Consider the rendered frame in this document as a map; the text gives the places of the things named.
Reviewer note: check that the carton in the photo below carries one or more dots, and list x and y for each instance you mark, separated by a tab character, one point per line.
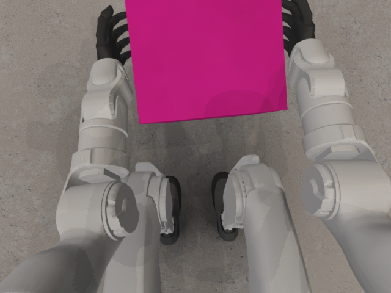
203	59

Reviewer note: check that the robot right forearm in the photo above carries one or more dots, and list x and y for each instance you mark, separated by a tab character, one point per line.
330	129

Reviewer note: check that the robot left forearm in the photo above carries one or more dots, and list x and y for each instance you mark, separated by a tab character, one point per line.
103	129

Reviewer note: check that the robot thigh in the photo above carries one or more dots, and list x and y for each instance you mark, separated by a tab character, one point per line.
134	268
275	260

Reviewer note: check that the robot left upper arm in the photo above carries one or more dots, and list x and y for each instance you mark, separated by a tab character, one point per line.
92	220

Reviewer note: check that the robot right upper arm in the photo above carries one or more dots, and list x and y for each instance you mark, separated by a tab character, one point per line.
352	197

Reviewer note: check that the robot right thigh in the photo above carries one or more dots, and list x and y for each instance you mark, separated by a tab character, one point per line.
275	260

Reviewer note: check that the robot left hand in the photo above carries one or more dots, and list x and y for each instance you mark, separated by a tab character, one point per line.
107	45

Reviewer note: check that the robot right hand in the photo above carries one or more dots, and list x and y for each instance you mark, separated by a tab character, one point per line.
302	26

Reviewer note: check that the robot left thigh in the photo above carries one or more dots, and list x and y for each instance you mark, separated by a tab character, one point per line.
134	268

